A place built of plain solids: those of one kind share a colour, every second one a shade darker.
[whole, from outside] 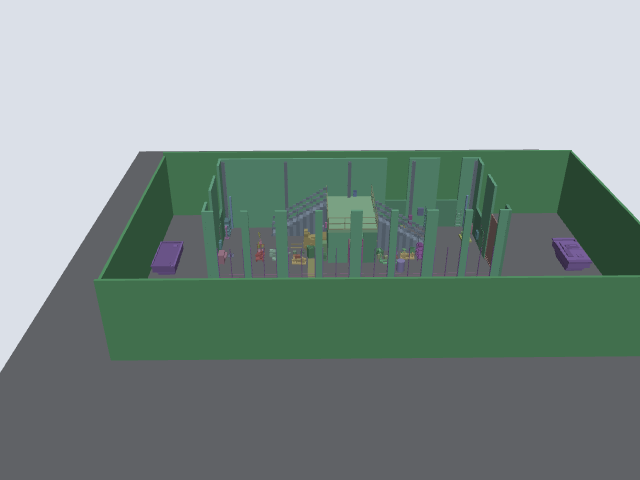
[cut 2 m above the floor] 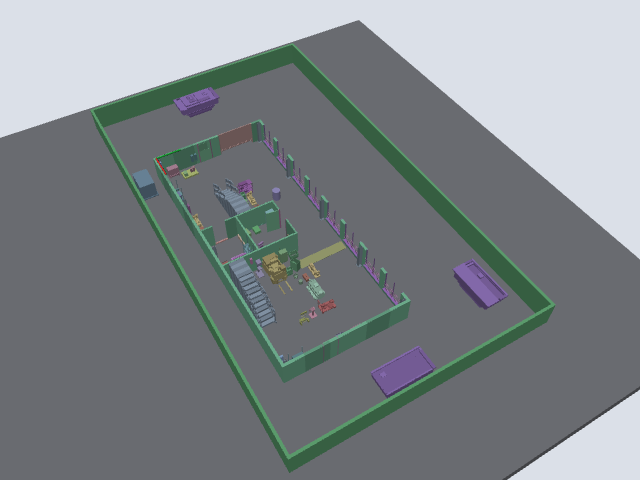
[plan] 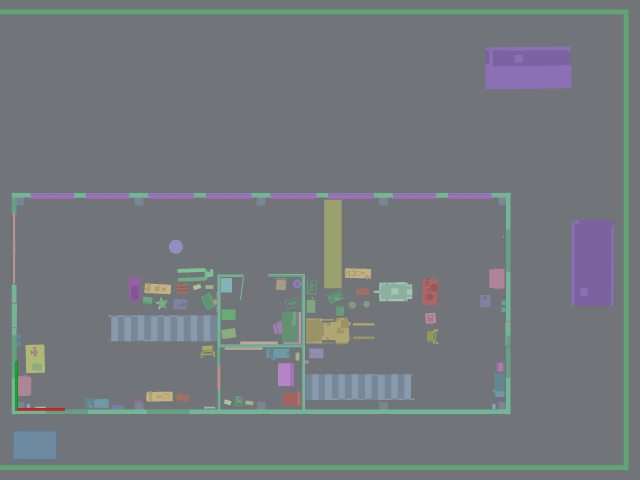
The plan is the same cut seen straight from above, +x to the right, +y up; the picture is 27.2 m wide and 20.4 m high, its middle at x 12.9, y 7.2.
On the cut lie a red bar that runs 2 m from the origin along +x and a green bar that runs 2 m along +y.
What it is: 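A firm's repair and maintenance workshop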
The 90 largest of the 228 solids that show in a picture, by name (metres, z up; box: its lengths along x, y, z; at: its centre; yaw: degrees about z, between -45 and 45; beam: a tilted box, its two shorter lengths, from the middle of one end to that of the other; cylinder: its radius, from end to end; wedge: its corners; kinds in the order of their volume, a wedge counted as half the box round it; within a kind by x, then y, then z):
{
 "yard_bound_1": {"box": [0.2, 19.57, 5.96], "at": [-8.51, 7.21, 2.93]},
 "yard_bound_2": {"box": [34.62, 0.2, 5.99], "at": [8.7, -2.48, 2.94]},
 "yard_bound_3": {"box": [34.62, 0.2, 5.99], "at": [8.7, 16.9, 2.94]},
 "yard_bound_4": {"box": [0.2, 19.57, 5.69], "at": [25.91, 7.21, 2.79]},
 "wall_1": {"box": [0.2, 1.56, 6.35], "at": [-0.1, 0.57, 3.12]},
 "wall_2": {"box": [0.2, 1.81, 2.55], "at": [-0.1, 2.25, 1.23]},
 "wall_3": {"box": [0.2, 2.16, 6.35], "at": [-0.1, 4.22, 3.12]},
 "wall_4": {"box": [0.2, 0.91, 6.35], "at": [-0.1, 8.75, 3.12]},
 "wall_5": {"box": [0.81, 0.2, 6.35], "at": [0.2, 9.1, 3.12]},
 "wall_6": {"box": [1.46, 0.2, 6.35], "at": [0.53, -0.1, 3.12]},
 "wall_7": {"box": [1.81, 0.2, 2.55], "at": [2.15, -0.1, 1.23]},
 "wall_8": {"box": [0.51, 0.2, 6.35], "at": [2.7, 9.1, 3.12]},
 "wall_9": {"box": [2.51, 0.2, 6.35], "at": [4.3, -0.1, 3.12]},
 "wall_10": {"box": [0.81, 0.2, 6.35], "at": [5.2, 9.1, 3.12]},
 "wall_11": {"box": [1.81, 0.2, 2.55], "at": [6.45, -0.1, 1.23]},
 "wall_12": {"box": [0.51, 0.2, 6.35], "at": [7.8, 9.1, 3.12]},
 "wall_13": {"box": [1.26, 0.2, 6.35], "at": [7.97, -0.1, 3.12]},
 "wall_14": {"box": [0.06, 3.12, 2.87], "at": [8.57, 4.2, 1.39]},
 "wall_15": {"box": [0.06, 3.0, 2.75], "at": [8.63, 4.2, 1.32]},
 "wall_16": {"box": [3.6, 0.2, 6.35], "at": [10.4, -0.1, 3.12]},
 "wall_17": {"box": [3.6, 0.06, 2.75], "at": [10.4, 2.67, 1.32]},
 "wall_18": {"box": [3.6, 0.06, 2.75], "at": [10.4, 2.73, 1.32]},
 "wall_19": {"box": [0.81, 0.2, 6.35], "at": [10.4, 9.1, 3.12]},
 "wall_20": {"box": [1.5, 0.06, 2.75], "at": [11.45, 5.67, 1.32]},
 "wall_21": {"box": [1.56, 0.06, 2.87], "at": [11.48, 5.73, 1.39]},
 "wall_22": {"box": [0.06, 2.7, 2.75], "at": [12.17, 1.35, 1.32]},
 "wall_23": {"box": [0.06, 3.0, 2.75], "at": [12.17, 4.2, 1.32]},
 "wall_24": {"box": [0.06, 2.76, 2.87], "at": [12.23, 1.38, 1.39]},
 "wall_25": {"box": [0.06, 3.12, 2.87], "at": [12.23, 4.2, 1.39]},
 "wall_26": {"box": [0.51, 0.2, 6.35], "at": [13.0, 9.1, 3.12]},
 "wall_27": {"box": [0.81, 0.2, 6.35], "at": [15.6, 9.1, 3.12]},
 "wall_28": {"box": [8.8, 0.2, 6.35], "at": [16.6, -0.1, 3.12]},
 "wall_29": {"box": [0.51, 0.2, 6.35], "at": [18.1, 9.1, 3.12]},
 "wall_30": {"box": [0.81, 0.2, 6.35], "at": [20.6, 9.1, 3.12]},
 "wall_31": {"box": [0.2, 1.56, 6.35], "at": [20.9, 0.57, 3.12]},
 "wall_32": {"box": [0.2, 1.81, 2.55], "at": [20.9, 2.25, 1.23]},
 "wall_33": {"box": [0.2, 2.71, 6.35], "at": [20.9, 4.5, 3.12]},
 "wall_34": {"box": [0.2, 1.81, 2.55], "at": [20.9, 6.75, 1.23]},
 "wall_35": {"box": [0.2, 1.56, 6.35], "at": [20.9, 8.43, 3.12]},
 "beyond_skip_1": {"box": [1.42, 1.21, 0.12], "at": [-6.61, 5.43, 1.18], "yaw": 0.7},
 "beyond_skip_2": {"box": [1.78, 1.47, 0.12], "at": [-6.45, 6.8, 1.18], "yaw": 0.7},
 "beyond_skip_3": {"box": [1.42, 2.66, 0.12], "at": [-6.44, 6.04, 0.43], "yaw": 0.7},
 "beyond_skip_4": {"box": [1.67, 3.39, 0.49], "at": [-6.44, 6.04, 0.87], "yaw": 0.7},
 "beyond_skip_5": {"box": [1.35, 2.38, 0.85], "at": [-6.44, 6.06, 0.62], "yaw": 0.7},
 "beyond_skip_6": {"box": [3.66, 0.97, 0.06], "at": [21.76, 14.11, 1.21], "yaw": 0.7},
 "beyond_skip_7": {"box": [3.25, 1.62, 0.46], "at": [21.76, 14.52, 0.76], "yaw": 0.7},
 "beyond_skip_8": {"box": [2.21, 1.3, 0.95], "at": [21.77, 14.52, 0.42], "yaw": 0.7},
 "beyond_skip_9": {"box": [1.68, 3.41, 0.54], "at": [24.48, 6.21, 0.87], "yaw": -0.1},
 "beyond_skip_10": {"box": [1.25, 2.13, 1.0], "at": [24.49, 6.21, 0.44], "yaw": -0.1},
 "stair_1": {"box": [0.3, 1.1, 0.74], "at": [5.02, 3.45, 0.32]},
 "stair_2": {"box": [0.3, 1.1, 0.91], "at": [5.3, 3.45, 0.41]},
 "stair_3": {"box": [0.3, 1.1, 1.09], "at": [5.58, 3.45, 0.49]},
 "stair_4": {"box": [0.3, 1.1, 1.26], "at": [5.86, 3.45, 0.58]},
 "stair_5": {"box": [0.3, 1.1, 1.43], "at": [6.14, 3.45, 0.67]},
 "stair_6": {"box": [0.3, 1.1, 1.61], "at": [6.42, 3.45, 0.75]},
 "stair_7": {"box": [0.3, 1.1, 1.78], "at": [6.7, 3.45, 0.84]},
 "stair_8": {"box": [0.3, 1.1, 1.95], "at": [6.98, 3.45, 0.93]},
 "stair_9": {"box": [0.3, 1.1, 2.12], "at": [7.26, 3.45, 1.01]},
 "stair_10": {"box": [0.3, 1.1, 2.3], "at": [7.54, 3.45, 1.1]},
 "stair_11": {"box": [0.3, 1.1, 2.47], "at": [7.82, 3.45, 1.19]},
 "stair_12": {"box": [0.3, 1.1, 2.64], "at": [8.1, 3.45, 1.27]},
 "stair_13": {"box": [0.3, 1.1, 2.82], "at": [8.38, 3.45, 1.36]},
 "stair_14": {"box": [0.3, 1.1, 2.82], "at": [12.42, 0.95, 1.36]},
 "stair_15": {"box": [0.3, 1.1, 2.64], "at": [12.7, 0.95, 1.27]},
 "stair_16": {"box": [0.3, 1.1, 2.47], "at": [12.98, 0.95, 1.19]},
 "stair_17": {"box": [0.3, 1.1, 2.3], "at": [13.26, 0.95, 1.1]},
 "stair_18": {"box": [0.3, 1.1, 2.12], "at": [13.54, 0.95, 1.01]},
 "stair_19": {"box": [0.3, 1.1, 1.95], "at": [13.82, 0.95, 0.93]},
 "stair_20": {"box": [0.3, 1.1, 1.78], "at": [14.1, 0.95, 0.84]},
 "stair_21": {"box": [0.3, 1.1, 1.61], "at": [14.38, 0.95, 0.75]},
 "stair_22": {"box": [0.3, 1.1, 1.43], "at": [14.66, 0.95, 0.67]},
 "stair_23": {"box": [0.3, 1.1, 1.26], "at": [14.94, 0.95, 0.58]},
 "stair_24": {"box": [0.3, 1.1, 1.09], "at": [15.22, 0.95, 0.49]},
 "stair_25": {"box": [0.3, 1.1, 0.91], "at": [15.5, 0.95, 0.41]},
 "stair_26": {"box": [0.3, 1.1, 0.74], "at": [15.78, 0.95, 0.32]},
 "raised_floor_deck_1": {"box": [3.78, 5.82, 0.24], "at": [10.4, 2.88, 2.82]},
 "beyond_oil_tank_1": {"box": [1.96, 1.32, 0.13], "at": [0.78, -1.52, 0.01], "yaw": -0.4},
 "beyond_oil_tank_2": {"box": [1.8, 1.16, 1.4], "at": [0.78, -1.52, 0.64], "yaw": -0.4},
 "forklift_1": {"box": [0.66, 1.06, 0.3], "at": [12.65, 3.33, 0.27]},
 "forklift_2": {"box": [0.63, 0.91, 0.93], "at": [12.66, 3.33, 0.56]},
 "forklift_3": {"box": [0.51, 0.91, 0.68], "at": [13.89, 3.32, 0.77]},
 "roller_shutter_1": {"box": [0.06, 2.86, 3.74], "at": [-0.12, 6.8, 2.13]},
 "roll_cab_1": {"box": [0.46, 0.85, 0.77], "at": [0.29, 0.99, 0.49]},
 "roll_cab_2": {"box": [0.46, 0.85, 0.75], "at": [20.51, 5.56, 0.48]},
 "filing_tall_1": {"box": [0.47, 0.62, 1.37], "at": [8.93, 5.28, 0.64]},
 "spill_kit_1": {"box": [0.62, 0.51, 1.12], "at": [11.62, 0.42, 0.51]},
 "big_motor_1": {"box": [1.31, 0.48, 0.45], "at": [16.13, 5.0, 0.45], "yaw": 0.1},
 "drum_1": {"cylinder": 0.3, "from": [6.77, 6.91, 0.0], "to": [6.77, 6.91, 0.88]},
 "trench_plates_1": {"box": [0.75, 3.76, 0.08], "at": [13.45, 7.03, -0.01]},
 "truck_charger_1": {"box": [0.36, 0.56, 0.98], "at": [12.52, 4.39, 0.59]}
}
